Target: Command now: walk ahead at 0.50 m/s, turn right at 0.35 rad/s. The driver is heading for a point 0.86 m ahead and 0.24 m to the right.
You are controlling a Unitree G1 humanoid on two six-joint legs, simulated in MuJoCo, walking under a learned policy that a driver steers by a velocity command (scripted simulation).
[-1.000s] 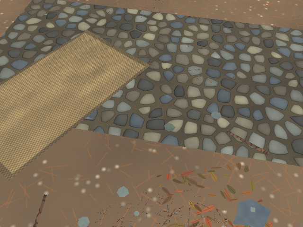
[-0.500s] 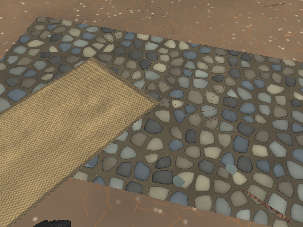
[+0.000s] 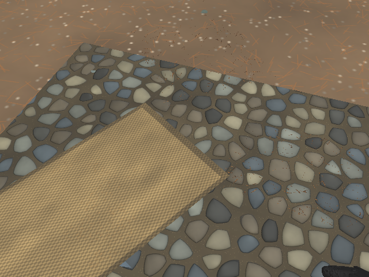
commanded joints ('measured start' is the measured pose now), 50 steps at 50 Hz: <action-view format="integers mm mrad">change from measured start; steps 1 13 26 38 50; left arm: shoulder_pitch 16 -49 -358 -148 7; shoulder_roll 177 91 67 128 177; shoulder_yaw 42 35 18 44 50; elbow -43 -154 -307 -289 -180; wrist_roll -7 -9 2 27 7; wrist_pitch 4 37 46 12 3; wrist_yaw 13 8 -49 -18 8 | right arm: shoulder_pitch -88 129 240 166 -103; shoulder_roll -91 -93 -212 -172 -97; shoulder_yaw -21 -35 -76 -42 -8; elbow -86 11 86 -2 -75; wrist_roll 8 -20 8 -6 2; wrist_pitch -30 -33 3 -41 -25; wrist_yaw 13 1 -21 -5 24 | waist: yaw -31 -91 -165 -103 -5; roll -123 97 18 -81 -101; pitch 15 -21 72 -99 37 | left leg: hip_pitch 97 462 652 -30 -1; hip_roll -44 190 220 60 -14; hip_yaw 15 -106 228 -5 46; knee -83 -405 -381 582 -10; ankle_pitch -13 -175 64 -344 91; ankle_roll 9 200 162 25 7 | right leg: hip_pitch -38 -617 -633 -43 -48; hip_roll -265 -203 -162 -269 -240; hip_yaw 206 81 -45 354 170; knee -14 909 410 -8 -53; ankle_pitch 204 -46 173 258 213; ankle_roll -145 29 -5 -251 -177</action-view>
